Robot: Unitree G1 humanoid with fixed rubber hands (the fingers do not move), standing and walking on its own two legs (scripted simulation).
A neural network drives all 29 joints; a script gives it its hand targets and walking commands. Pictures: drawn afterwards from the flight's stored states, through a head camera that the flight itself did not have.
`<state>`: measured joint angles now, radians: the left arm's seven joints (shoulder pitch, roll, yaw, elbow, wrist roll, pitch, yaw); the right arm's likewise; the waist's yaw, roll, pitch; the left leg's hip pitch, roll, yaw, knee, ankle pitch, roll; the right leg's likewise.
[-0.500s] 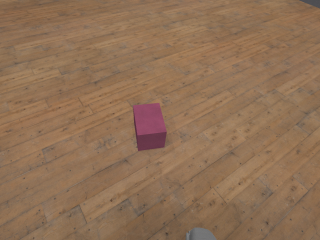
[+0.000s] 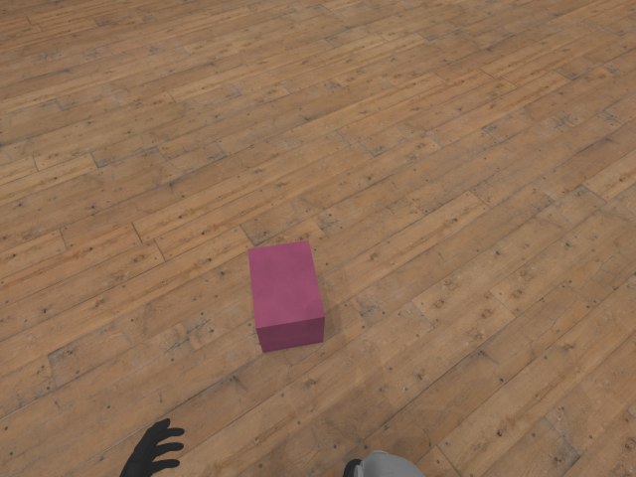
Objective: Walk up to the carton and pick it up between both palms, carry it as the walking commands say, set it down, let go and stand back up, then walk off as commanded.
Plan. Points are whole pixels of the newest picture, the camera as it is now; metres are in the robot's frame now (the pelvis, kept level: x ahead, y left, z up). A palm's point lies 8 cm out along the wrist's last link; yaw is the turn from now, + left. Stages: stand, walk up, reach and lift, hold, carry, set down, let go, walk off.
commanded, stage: walk up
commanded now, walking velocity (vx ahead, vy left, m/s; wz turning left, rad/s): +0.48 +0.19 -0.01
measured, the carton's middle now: (285, 296) +0.67 +0.06 -0.66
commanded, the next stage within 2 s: none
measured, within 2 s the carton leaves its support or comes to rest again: neither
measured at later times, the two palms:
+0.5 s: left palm out of the picture +0.14 +0.32 -0.13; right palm (414, 356) +0.28 -0.16 -0.12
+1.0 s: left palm (114, 389) +0.26 +0.28 -0.12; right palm (422, 396) +0.23 -0.16 -0.13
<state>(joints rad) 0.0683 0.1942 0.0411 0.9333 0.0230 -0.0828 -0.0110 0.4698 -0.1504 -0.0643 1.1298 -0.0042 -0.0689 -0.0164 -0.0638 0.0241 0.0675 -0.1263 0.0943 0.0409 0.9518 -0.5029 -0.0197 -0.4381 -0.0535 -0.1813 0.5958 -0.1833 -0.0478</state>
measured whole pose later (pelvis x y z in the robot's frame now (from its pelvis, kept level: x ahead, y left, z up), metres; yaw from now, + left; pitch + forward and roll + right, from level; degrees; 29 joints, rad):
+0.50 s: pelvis +0.20 +0.08 +0.01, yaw -2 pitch +1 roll +0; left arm 0.39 0.19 0.06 1.06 0.01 -0.04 0.02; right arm 0.14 -0.19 -0.06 0.99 -0.02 -0.06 0.02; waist 0.05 -0.01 0.07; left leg -0.35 0.05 0.15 0.52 -0.20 0.04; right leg -0.19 -0.13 -0.07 0.81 -0.54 0.05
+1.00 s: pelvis +0.24 +0.05 +0.02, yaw +0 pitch -2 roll +0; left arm 0.24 0.15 0.01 1.10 0.00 0.01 0.04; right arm 0.29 -0.14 -0.03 1.09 0.00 0.00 -0.03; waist -0.03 0.03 0.02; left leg -0.20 0.05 0.12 0.42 -0.19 -0.01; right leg -0.19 -0.03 -0.10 0.43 -0.22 -0.01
